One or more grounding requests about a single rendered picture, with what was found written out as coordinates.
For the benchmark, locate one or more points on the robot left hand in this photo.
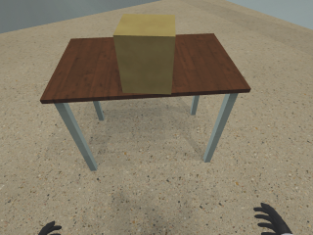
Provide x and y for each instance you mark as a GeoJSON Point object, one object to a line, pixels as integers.
{"type": "Point", "coordinates": [49, 227]}

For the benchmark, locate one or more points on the robot right hand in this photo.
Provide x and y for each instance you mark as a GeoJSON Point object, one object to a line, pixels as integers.
{"type": "Point", "coordinates": [277, 224]}

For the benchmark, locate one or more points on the carton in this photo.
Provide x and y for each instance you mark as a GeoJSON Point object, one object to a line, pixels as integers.
{"type": "Point", "coordinates": [145, 47]}

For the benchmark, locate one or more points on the table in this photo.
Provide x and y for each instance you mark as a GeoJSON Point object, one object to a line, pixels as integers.
{"type": "Point", "coordinates": [88, 72]}

